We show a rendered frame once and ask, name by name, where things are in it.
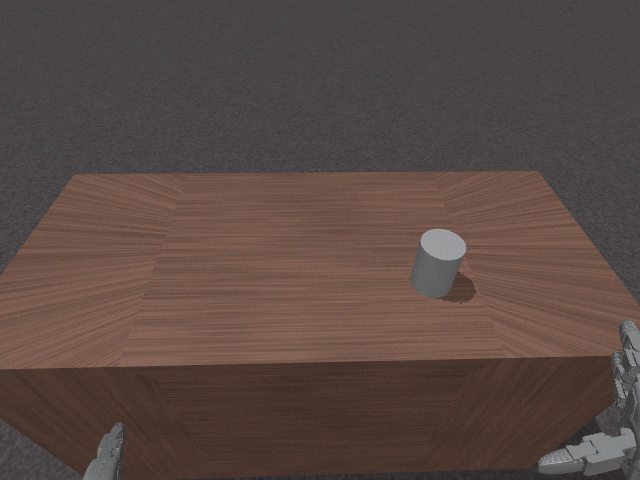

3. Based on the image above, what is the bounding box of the can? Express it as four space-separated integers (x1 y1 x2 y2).
410 229 466 298

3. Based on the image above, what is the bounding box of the left robot hand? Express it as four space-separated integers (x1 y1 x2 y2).
83 422 125 480

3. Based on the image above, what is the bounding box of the right robot hand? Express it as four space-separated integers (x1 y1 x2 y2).
537 319 640 476

